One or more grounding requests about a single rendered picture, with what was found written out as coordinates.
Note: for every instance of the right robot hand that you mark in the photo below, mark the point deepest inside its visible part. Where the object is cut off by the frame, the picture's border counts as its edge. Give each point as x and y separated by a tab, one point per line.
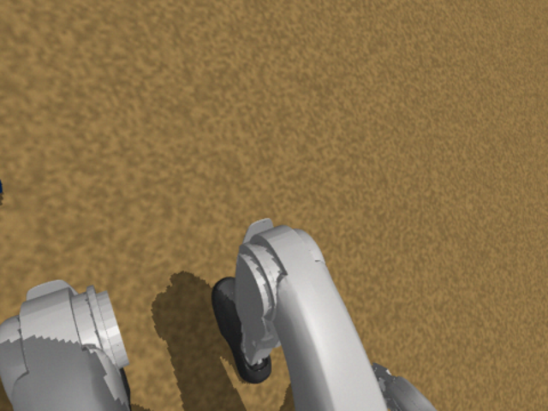
399	394

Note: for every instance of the right robot foot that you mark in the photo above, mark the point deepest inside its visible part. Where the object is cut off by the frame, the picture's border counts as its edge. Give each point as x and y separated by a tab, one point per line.
223	303

